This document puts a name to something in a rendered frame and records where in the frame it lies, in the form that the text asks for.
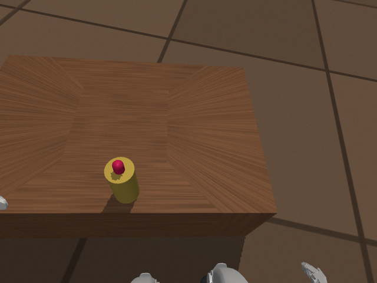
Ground bottle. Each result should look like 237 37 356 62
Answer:
104 157 140 203

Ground right robot hand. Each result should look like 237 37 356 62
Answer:
301 262 327 283

